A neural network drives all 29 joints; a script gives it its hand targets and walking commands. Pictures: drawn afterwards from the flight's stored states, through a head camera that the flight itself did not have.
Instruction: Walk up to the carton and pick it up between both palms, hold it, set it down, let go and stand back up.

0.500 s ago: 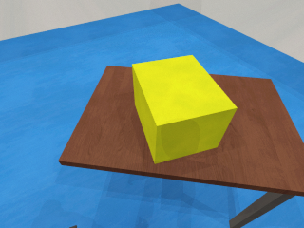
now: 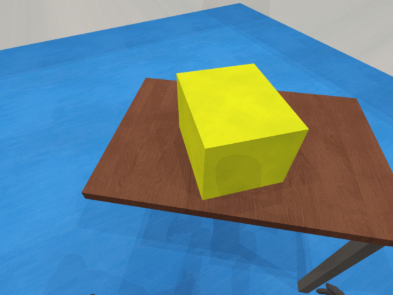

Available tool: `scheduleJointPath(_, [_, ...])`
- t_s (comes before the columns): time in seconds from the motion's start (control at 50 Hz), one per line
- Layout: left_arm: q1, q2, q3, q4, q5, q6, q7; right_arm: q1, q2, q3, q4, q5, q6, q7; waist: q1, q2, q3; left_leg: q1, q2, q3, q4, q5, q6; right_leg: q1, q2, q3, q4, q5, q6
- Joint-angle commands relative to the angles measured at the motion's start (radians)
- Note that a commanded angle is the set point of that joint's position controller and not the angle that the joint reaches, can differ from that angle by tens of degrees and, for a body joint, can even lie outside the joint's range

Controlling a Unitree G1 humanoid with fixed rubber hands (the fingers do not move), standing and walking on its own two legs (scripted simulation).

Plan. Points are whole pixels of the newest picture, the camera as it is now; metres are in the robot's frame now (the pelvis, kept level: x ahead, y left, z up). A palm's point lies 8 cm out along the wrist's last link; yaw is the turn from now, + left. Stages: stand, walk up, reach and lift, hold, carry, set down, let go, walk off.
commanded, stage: walk up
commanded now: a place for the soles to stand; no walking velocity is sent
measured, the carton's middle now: (229, 127) +0.54 -0.04 +0.02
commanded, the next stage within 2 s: reach and lift in 0.48 s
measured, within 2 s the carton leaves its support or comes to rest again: neither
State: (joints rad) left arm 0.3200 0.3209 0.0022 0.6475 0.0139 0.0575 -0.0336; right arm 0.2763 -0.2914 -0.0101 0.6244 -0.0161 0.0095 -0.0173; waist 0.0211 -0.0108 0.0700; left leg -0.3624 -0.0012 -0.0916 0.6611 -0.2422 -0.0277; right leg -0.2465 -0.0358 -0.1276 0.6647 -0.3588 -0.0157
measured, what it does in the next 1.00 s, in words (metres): stands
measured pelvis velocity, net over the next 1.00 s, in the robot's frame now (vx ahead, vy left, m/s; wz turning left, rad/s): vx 0.05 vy -0.02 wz -0.11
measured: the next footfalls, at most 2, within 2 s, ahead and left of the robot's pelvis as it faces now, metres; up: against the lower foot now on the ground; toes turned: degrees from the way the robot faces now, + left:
none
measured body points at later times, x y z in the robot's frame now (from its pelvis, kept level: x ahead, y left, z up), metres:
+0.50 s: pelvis +0.01 +0.00 +0.00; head +0.02 +0.01 +0.45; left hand +0.10 +0.28 -0.11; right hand +0.13 -0.26 -0.09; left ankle +0.07 +0.14 -0.72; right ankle +0.00 -0.11 -0.72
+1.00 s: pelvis +0.05 -0.02 +0.02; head +0.05 +0.00 +0.47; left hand +0.23 +0.19 -0.07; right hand +0.19 -0.32 -0.05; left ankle +0.07 +0.14 -0.72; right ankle +0.00 -0.11 -0.72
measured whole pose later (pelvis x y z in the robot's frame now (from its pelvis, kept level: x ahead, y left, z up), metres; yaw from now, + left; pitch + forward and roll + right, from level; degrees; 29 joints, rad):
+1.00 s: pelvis +0.05 -0.02 +0.02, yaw -6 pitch -3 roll +1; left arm 0.22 0.12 0.05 0.46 0.04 0.18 0.14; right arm 0.12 -0.40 -0.02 0.85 0.07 -0.22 0.22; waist 0.03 -0.04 0.05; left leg -0.14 0.06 0.02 0.39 -0.20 -0.06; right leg -0.09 0.02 -0.02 0.42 -0.29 -0.03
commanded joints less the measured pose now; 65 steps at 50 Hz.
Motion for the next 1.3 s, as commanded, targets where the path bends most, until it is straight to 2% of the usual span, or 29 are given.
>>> scheduleJointPath(0.0, [-0.019, 0.153, 0.045, -0.097, 0.002, -0.015, 0.004, 0.004, -0.162, -0.049, -0.094, -0.004, -0.025, -0.005, -0.008, 0.022, 0.015, -0.008, 0.070, -0.099, -0.154, -0.068, 0.078, -0.104, -0.085, 0.119, -0.185, -0.111, -0.035])
scheduleJointPath(0.04, [0.013, 0.139, 0.042, -0.090, -0.001, -0.015, 0.004, -0.018, -0.175, -0.054, -0.100, -0.010, -0.023, -0.004, 0.008, 0.107, 0.034, -0.082, 0.103, -0.166, -0.230, -0.160, 0.094, -0.045, -0.054, 0.098, -0.139, -0.089, -0.010])
scheduleJointPath(0.08, [0.039, 0.133, 0.041, -0.086, 0.004, -0.021, 0.005, -0.017, -0.184, -0.058, -0.105, -0.007, -0.023, -0.004, 0.018, 0.115, 0.011, -0.119, 0.117, -0.210, -0.262, -0.223, 0.106, 0.006, -0.040, 0.098, -0.114, -0.063, -0.010])
scheduleJointPath(0.1, [0.043, 0.134, 0.043, -0.083, 0.007, -0.027, 0.005, -0.018, -0.171, -0.056, -0.110, -0.005, -0.022, -0.003, 0.017, 0.107, -0.016, -0.111, 0.114, -0.195, -0.266, -0.226, 0.101, 0.020, -0.043, 0.099, -0.114, -0.054, -0.012])
scheduleJointPath(0.12, [0.036, 0.131, 0.043, -0.081, 0.002, -0.031, 0.004, -0.016, -0.178, -0.060, -0.115, -0.003, -0.024, -0.003, 0.014, 0.125, -0.017, -0.106, 0.105, -0.183, -0.258, -0.220, 0.093, 0.018, -0.045, 0.096, -0.124, -0.045, -0.013])
scheduleJointPath(0.16, [0.037, 0.140, 0.047, -0.085, 0.005, -0.036, 0.005, -0.006, -0.168, -0.056, -0.116, 0.002, -0.023, -0.002, 0.008, 0.094, -0.053, -0.090, 0.095, -0.163, -0.234, -0.217, 0.084, 0.028, -0.052, 0.106, -0.145, -0.049, -0.018])
scheduleJointPath(0.2, [0.027, 0.143, 0.049, -0.086, 0.004, -0.039, 0.006, -0.002, -0.145, -0.052, -0.111, -0.001, -0.022, -0.001, 0.005, 0.058, -0.058, -0.075, 0.061, -0.108, -0.180, -0.173, 0.074, 0.007, -0.081, 0.137, -0.196, -0.085, -0.034])
scheduleJointPath(0.26, [-0.021, 0.165, 0.052, -0.093, 0.000, -0.039, 0.007, 0.016, -0.097, -0.039, -0.108, 0.000, -0.024, -0.001, -0.014, -0.056, -0.066, 0.018, -0.017, 0.013, -0.023, -0.063, 0.049, -0.075, -0.150, 0.191, -0.291, -0.105, -0.082])
scheduleJointPath(0.3, [-0.050, 0.169, 0.053, -0.099, 0.000, -0.035, 0.007, 0.041, -0.092, -0.037, -0.100, -0.002, -0.027, -0.001, -0.026, -0.064, -0.044, 0.052, -0.019, 0.034, -0.016, -0.016, 0.052, -0.109, -0.167, 0.181, -0.281, -0.043, -0.095])
scheduleJointPath(0.32, [-0.051, 0.164, 0.051, -0.095, -0.001, -0.031, 0.007, 0.046, -0.102, -0.038, -0.099, -0.004, -0.030, -0.002, -0.029, -0.066, -0.045, 0.065, -0.004, 0.020, -0.029, 0.012, 0.055, -0.110, -0.158, 0.158, -0.260, -0.012, -0.087])
scheduleJointPath(0.4, [-0.014, 0.159, 0.047, -0.098, -0.004, -0.021, 0.009, 0.026, -0.140, -0.048, -0.104, -0.006, -0.031, -0.005, -0.010, -0.002, -0.044, 0.029, 0.044, -0.059, -0.078, 0.117, 0.068, -0.051, -0.103, 0.112, -0.175, 0.050, -0.051])
scheduleJointPath(0.44, [0.002, 0.147, 0.047, -0.106, -0.003, -0.019, 0.008, 0.014, -0.161, -0.049, -0.104, -0.008, -0.028, -0.006, 0.000, 0.050, -0.037, -0.016, 0.076, -0.119, -0.128, 0.086, 0.081, -0.010, -0.072, 0.094, -0.129, 0.060, -0.034])
scheduleJointPath(0.46, [0.019, 0.146, 0.045, -0.095, -0.002, -0.020, 0.008, 0.001, -0.162, -0.051, -0.108, -0.005, -0.027, -0.004, 0.007, 0.055, -0.030, -0.040, 0.095, -0.150, -0.156, 0.064, 0.091, 0.006, -0.059, 0.085, -0.110, 0.056, -0.022])
scheduleJointPath(0.48, [-0.393, 0.137, 0.073, -0.303, -0.043, 0.094, 0.060, -0.405, -0.121, -0.136, 0.070, -0.091, -0.174, 0.035, -0.085, 0.130, -0.096, -0.036, 0.050, 0.071, -0.094, -0.161, -0.002, -0.150, 0.017, 0.023, -0.075, -0.115, -0.047])
scheduleJointPath(0.5, [-0.353, 0.091, 0.057, -0.254, -0.016, 0.152, 0.093, -0.323, -0.145, -0.152, 0.183, -0.094, -0.225, 0.064, -0.077, 0.119, -0.034, -0.023, 0.048, 0.088, -0.147, -0.262, 0.009, -0.148, 0.034, 0.007, -0.064, -0.161, -0.052])
scheduleJointPath(0.52, [-0.343, 0.070, 0.052, -0.283, -0.008, 0.175, 0.105, -0.310, -0.159, -0.153, 0.197, -0.093, -0.247, 0.079, -0.075, 0.103, -0.044, -0.012, 0.051, 0.091, -0.163, -0.295, 0.022, -0.124, 0.042, 0.003, -0.054, -0.146, -0.055])
scheduleJointPath(0.56, [-0.266, 0.039, 0.075, -0.284, 0.001, 0.200, 0.108, -0.263, -0.160, -0.134, 0.228, -0.048, -0.270, 0.094, -0.042, 0.043, -0.074, 0.103, 0.028, 0.114, -0.132, -0.143, 0.002, -0.129, 0.032, 0.024, -0.126, -0.118, -0.047])
scheduleJointPath(0.6, [-0.211, 0.007, 0.064, -0.322, -0.006, 0.205, 0.112, -0.229, -0.181, -0.126, 0.236, -0.027, -0.290, 0.106, -0.060, 0.036, -0.134, 0.244, 0.015, 0.110, -0.147, -0.005, -0.013, -0.108, 0.050, 0.026, -0.186, -0.005, -0.028])
scheduleJointPath(0.64, [-0.133, -0.011, 0.073, -0.312, 0.004, 0.210, 0.112, -0.222, -0.204, -0.125, 0.225, -0.010, -0.297, 0.122, -0.053, 0.018, -0.167, 0.334, -0.003, 0.104, -0.165, 0.108, -0.011, -0.077, 0.068, 0.029, -0.233, 0.099, -0.017])
scheduleJointPath(0.68, [-0.089, -0.017, 0.093, -0.313, 0.015, 0.209, 0.111, -0.241, -0.220, -0.123, 0.197, 0.010, -0.292, 0.139, -0.027, -0.007, -0.163, 0.383, -0.021, 0.112, -0.194, 0.190, -0.006, -0.062, 0.076, 0.034, -0.274, 0.163, -0.001])
scheduleJointPath(0.74, [-0.092, -0.029, 0.108, -0.283, 0.033, 0.214, 0.122, -0.262, -0.246, -0.110, 0.151, 0.016, -0.271, 0.164, -0.004, -0.042, -0.090, 0.371, -0.035, 0.111, -0.233, 0.198, 0.004, -0.050, 0.082, 0.050, -0.329, 0.165, 0.010])
scheduleJointPath(0.8, [-0.124, -0.085, 0.098, -0.266, 0.039, 0.195, 0.138, -0.299, -0.238, -0.070, 0.117, 0.035, -0.256, 0.195, 0.028, -0.062, -0.020, 0.322, -0.022, 0.125, -0.282, 0.159, 0.015, -0.021, 0.087, 0.065, -0.365, 0.132, 0.010])
scheduleJointPath(0.82, [-0.132, -0.101, 0.091, -0.274, 0.034, 0.181, 0.144, -0.297, -0.232, -0.056, 0.107, 0.047, -0.249, 0.206, 0.028, -0.066, -0.020, 0.317, -0.017, 0.129, -0.296, 0.152, 0.015, -0.012, 0.086, 0.067, -0.373, 0.135, 0.007])
scheduleJointPath(0.9, [-0.181, -0.129, 0.075, -0.311, 0.033, 0.107, 0.177, -0.299, -0.243, -0.039, 0.111, 0.092, -0.249, 0.237, 0.054, -0.028, -0.029, 0.306, -0.008, 0.148, -0.308, 0.136, 0.003, -0.010, 0.073, 0.088, -0.374, 0.129, -0.009])
scheduleJointPath(0.98, [-0.172, -0.128, 0.063, -0.325, 0.037, 0.026, 0.185, -0.276, -0.256, -0.030, 0.135, 0.129, -0.299, 0.237, 0.029, -0.024, -0.121, 0.325, -0.017, 0.158, -0.269, 0.222, 0.001, 0.021, 0.058, 0.103, -0.350, 0.261, -0.007])
scheduleJointPath(1.06, [-0.129, -0.136, 0.057, -0.355, 0.038, -0.042, 0.185, -0.231, -0.273, -0.005, 0.188, 0.154, -0.373, 0.227, 0.017, -0.019, -0.240, 0.325, -0.026, 0.144, -0.236, 0.347, -0.007, 0.119, 0.043, 0.113, -0.321, 0.525, 0.007])
scheduleJointPath(1.16, [-0.030, -0.163, 0.062, -0.376, 0.038, -0.085, 0.178, -0.184, -0.308, 0.029, 0.234, 0.204, -0.432, 0.211, 0.000, -0.064, -0.265, 0.273, -0.037, 0.127, -0.258, 0.450, -0.013, 0.250, 0.030, 0.130, -0.298, 0.853, 0.030])
scheduleJointPath(1.2, [-0.007, -0.186, 0.054, -0.381, 0.043, -0.090, 0.182, -0.186, -0.328, 0.039, 0.248, 0.225, -0.445, 0.211, -0.004, -0.068, -0.242, 0.287, -0.038, 0.122, -0.265, 0.484, -0.019, 0.237, 0.042, 0.120, -0.312, 0.859, 0.028])
scheduleJointPath(1.28, [-0.018, -0.242, 0.001, -0.431, 0.021, -0.100, 0.197, -0.222, -0.371, 0.042, 0.178, 0.258, -0.458, 0.234, -0.023, -0.083, -0.205, 0.334, -0.032, 0.118, -0.259, 0.501, -0.026, 0.135, 0.075, 0.085, -0.342, 0.722, 0.010])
